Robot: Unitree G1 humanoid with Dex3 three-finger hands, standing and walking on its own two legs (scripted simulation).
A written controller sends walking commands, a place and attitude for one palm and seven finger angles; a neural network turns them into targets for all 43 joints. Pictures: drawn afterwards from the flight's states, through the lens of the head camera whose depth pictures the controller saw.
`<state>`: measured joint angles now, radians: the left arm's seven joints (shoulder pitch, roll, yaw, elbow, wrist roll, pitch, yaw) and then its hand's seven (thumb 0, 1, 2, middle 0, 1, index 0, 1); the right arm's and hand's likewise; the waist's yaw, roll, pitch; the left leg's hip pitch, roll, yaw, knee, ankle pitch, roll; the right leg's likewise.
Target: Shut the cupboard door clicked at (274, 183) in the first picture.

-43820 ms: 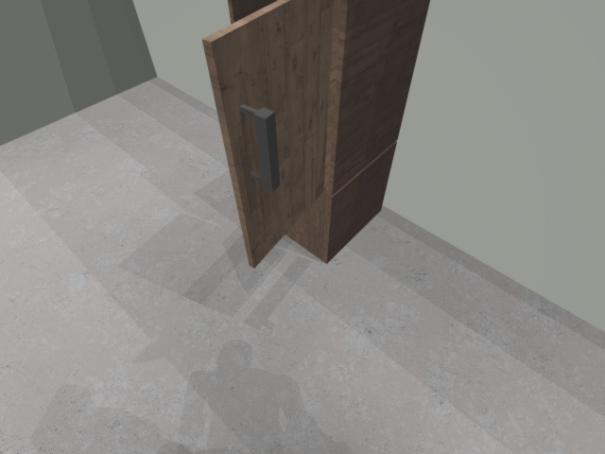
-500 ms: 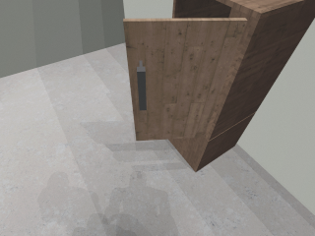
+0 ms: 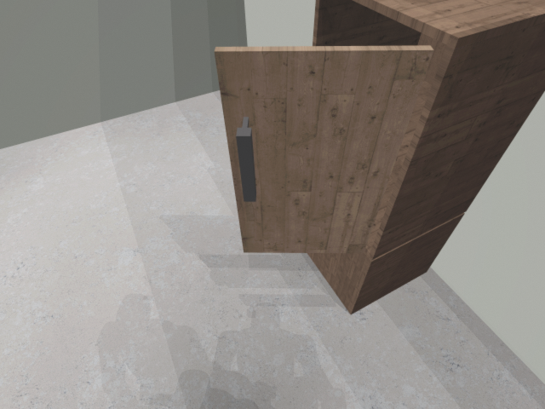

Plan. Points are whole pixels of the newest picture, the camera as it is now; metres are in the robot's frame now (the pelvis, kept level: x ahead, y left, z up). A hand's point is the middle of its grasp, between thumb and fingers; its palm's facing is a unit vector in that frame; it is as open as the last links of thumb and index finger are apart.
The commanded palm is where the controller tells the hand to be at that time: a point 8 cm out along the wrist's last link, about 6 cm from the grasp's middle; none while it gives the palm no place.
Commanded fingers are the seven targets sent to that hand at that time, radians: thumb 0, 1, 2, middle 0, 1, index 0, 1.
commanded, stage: shuffle to correct the standing spot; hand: left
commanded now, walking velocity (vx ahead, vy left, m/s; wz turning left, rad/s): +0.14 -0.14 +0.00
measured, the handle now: (248, 160) +0.56 +0.09 +0.03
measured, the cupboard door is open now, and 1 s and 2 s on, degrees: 61 61 61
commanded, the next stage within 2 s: come to a stop and stand still in 0.86 s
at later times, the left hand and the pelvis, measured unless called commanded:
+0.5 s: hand out of the picture +0.05 +0.14 -0.18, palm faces +0.09 -0.97 -0.22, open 7.3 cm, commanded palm none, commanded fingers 0.00 0.90 0.90 -0.20 -0.30 -0.20 -0.30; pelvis +0.07 -0.04 -0.02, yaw +1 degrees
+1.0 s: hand (238, 386) +0.20 +0.08 -0.18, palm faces +0.09 -0.98 -0.16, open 7.3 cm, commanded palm none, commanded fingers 0.00 0.90 0.90 -0.20 -0.30 -0.20 -0.30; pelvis +0.16 -0.10 +0.00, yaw +2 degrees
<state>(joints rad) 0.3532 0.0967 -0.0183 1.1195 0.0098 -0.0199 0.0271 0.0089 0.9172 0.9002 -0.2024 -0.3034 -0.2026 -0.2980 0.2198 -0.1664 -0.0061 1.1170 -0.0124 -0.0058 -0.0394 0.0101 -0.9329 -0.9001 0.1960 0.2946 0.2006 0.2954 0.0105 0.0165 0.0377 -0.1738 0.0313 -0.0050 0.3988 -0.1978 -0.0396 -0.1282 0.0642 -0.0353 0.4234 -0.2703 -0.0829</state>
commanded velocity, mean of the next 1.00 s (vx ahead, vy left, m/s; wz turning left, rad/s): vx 0.07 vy -0.15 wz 0.04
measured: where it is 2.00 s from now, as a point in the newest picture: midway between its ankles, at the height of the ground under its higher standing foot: outside the picture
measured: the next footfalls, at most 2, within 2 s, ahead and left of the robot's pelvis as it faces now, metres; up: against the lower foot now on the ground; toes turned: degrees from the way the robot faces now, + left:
left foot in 0.74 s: +0.22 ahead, +0.02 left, +0.00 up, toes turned +5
right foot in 1.12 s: +0.23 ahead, -0.31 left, +0.00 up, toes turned -1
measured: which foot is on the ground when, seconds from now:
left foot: down 0.00-0.42, up 0.44-0.72, down 0.74-1.00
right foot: down 0.00-0.72, up 0.74-1.00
